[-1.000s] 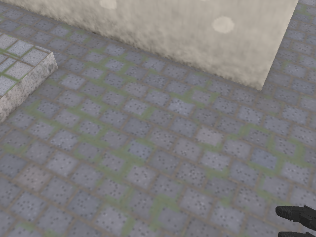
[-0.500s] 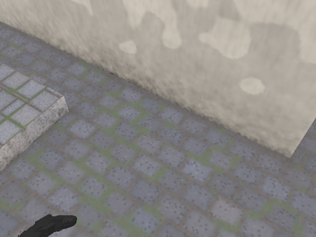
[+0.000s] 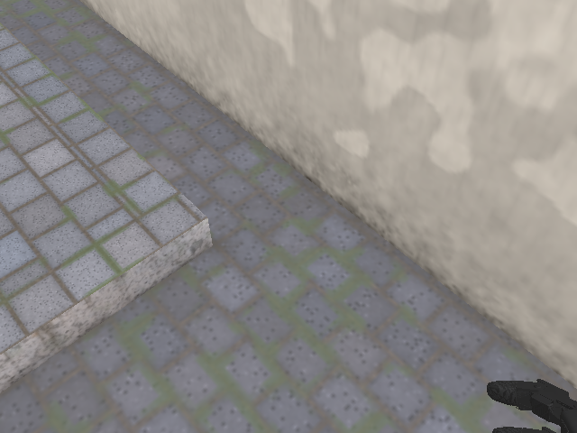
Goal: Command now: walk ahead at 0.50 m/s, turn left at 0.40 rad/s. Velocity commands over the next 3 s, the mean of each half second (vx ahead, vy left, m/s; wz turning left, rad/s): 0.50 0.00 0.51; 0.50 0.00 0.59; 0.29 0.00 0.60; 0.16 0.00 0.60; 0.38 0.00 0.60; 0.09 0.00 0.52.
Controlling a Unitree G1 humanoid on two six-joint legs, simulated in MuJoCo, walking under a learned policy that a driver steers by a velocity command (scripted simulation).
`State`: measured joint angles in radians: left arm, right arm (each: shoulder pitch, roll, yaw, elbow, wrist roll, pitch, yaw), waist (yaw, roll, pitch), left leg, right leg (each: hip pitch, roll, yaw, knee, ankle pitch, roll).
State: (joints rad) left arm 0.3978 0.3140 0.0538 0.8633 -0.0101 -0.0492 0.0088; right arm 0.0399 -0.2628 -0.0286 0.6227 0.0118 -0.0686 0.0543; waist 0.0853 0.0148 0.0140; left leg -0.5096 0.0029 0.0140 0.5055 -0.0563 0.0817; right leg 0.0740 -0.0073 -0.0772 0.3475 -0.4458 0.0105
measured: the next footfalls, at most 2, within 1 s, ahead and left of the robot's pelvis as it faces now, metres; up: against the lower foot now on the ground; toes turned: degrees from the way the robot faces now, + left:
right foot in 0.48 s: +0.45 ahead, -0.07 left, +0.00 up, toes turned +20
left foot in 0.98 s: +0.57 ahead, +0.31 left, +0.00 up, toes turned +35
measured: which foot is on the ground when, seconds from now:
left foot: down 0.00-0.48, up 0.50-0.96, down 0.98-1.00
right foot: down 0.00-0.00, up 0.02-0.46, down 0.48-0.98, up 1.00-1.00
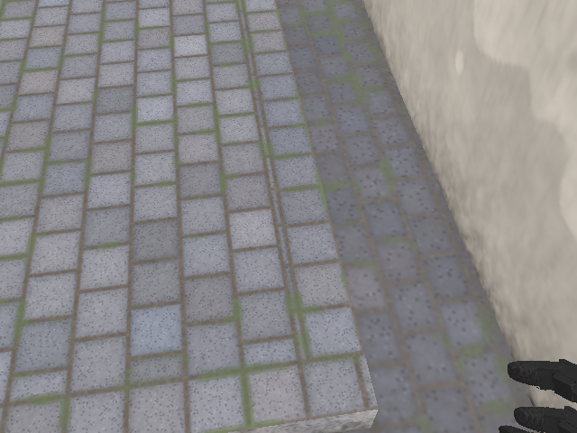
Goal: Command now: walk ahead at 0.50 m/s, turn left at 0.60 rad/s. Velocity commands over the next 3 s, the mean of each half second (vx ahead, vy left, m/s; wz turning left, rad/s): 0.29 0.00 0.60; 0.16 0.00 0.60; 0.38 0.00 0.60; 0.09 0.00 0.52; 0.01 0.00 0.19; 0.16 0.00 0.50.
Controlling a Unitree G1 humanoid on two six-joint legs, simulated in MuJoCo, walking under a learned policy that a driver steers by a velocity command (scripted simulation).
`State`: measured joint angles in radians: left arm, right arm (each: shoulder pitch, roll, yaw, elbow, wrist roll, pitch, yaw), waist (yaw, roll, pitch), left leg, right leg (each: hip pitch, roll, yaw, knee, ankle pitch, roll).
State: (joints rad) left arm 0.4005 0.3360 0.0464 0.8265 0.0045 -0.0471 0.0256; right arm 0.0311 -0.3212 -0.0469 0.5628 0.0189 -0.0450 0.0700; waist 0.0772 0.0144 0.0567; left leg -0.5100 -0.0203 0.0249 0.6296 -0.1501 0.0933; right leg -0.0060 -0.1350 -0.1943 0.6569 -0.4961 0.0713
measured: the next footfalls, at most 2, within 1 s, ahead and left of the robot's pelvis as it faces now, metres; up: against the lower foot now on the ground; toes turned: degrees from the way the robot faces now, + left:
right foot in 0.46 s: +0.34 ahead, -0.08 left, +0.00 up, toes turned +21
left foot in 0.94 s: +0.24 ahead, +0.18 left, +0.00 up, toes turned +39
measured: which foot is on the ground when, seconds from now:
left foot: down 0.00-0.46, up 0.48-0.92, down 0.94-1.00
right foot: up 0.00-0.44, down 0.46-0.94, up 0.96-1.00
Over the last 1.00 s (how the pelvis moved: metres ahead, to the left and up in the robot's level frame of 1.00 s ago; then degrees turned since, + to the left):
0.50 0.16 -0.01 34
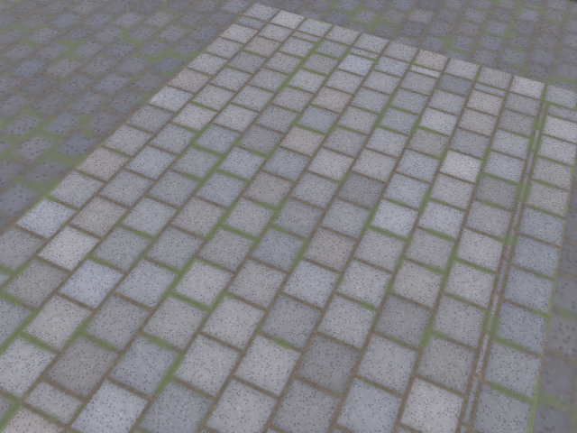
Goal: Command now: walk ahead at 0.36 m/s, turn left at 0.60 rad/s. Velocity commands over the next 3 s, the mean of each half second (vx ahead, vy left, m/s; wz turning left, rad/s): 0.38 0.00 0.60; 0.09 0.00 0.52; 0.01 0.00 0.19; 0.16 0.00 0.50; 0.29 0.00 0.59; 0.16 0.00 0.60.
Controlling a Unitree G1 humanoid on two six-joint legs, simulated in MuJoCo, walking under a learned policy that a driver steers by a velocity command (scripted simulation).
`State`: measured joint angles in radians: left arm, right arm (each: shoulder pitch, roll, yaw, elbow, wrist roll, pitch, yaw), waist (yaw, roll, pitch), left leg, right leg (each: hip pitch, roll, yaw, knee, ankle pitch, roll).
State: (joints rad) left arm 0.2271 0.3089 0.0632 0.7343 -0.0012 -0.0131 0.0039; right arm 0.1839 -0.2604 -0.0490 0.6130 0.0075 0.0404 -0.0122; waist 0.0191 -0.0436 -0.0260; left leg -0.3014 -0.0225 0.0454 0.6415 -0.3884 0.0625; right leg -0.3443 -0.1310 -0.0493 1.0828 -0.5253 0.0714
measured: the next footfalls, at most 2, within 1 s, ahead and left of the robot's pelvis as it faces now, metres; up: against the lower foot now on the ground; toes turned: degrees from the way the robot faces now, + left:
right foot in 0.36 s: +0.38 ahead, -0.05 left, +0.12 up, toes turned +8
left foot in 0.80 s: +0.40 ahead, +0.22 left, +0.12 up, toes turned +30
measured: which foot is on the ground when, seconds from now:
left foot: down 0.00-0.36, up 0.38-0.78, down 0.80-1.00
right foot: up 0.00-0.34, down 0.36-0.80, up 0.82-1.00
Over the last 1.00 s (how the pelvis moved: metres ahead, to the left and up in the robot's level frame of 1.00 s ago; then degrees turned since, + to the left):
0.29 0.11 0.01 37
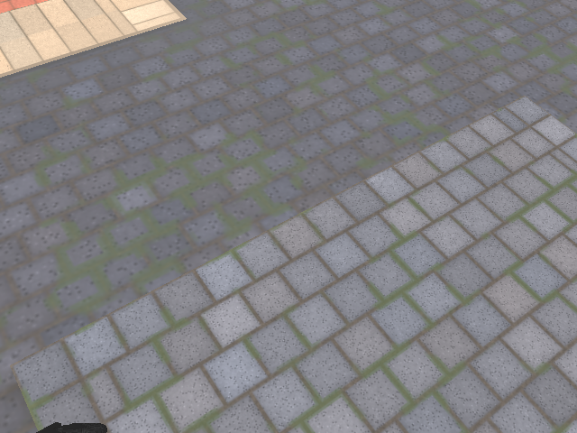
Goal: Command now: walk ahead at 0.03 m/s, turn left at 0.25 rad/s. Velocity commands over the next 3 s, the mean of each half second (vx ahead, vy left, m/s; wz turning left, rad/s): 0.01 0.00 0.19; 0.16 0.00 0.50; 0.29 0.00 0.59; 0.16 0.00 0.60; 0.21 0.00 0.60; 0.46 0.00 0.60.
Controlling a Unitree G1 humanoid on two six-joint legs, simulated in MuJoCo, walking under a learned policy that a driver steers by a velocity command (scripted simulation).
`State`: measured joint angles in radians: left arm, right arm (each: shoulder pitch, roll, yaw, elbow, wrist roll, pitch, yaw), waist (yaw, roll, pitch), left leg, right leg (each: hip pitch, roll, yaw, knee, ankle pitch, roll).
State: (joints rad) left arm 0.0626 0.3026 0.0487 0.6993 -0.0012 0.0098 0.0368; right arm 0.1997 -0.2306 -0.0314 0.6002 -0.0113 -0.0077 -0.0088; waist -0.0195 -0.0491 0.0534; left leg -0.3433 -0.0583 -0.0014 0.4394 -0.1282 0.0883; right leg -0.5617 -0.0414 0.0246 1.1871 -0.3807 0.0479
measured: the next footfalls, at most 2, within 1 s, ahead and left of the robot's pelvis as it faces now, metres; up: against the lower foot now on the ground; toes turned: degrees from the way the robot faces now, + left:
right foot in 0.26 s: +0.06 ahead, -0.16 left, +0.00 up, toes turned +2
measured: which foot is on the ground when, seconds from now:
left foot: down 0.00-1.00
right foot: up 0.00-0.24, down 0.26-0.64, up 0.66-1.00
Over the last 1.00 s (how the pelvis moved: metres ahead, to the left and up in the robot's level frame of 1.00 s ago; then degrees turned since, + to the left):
0.35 0.11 0.14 32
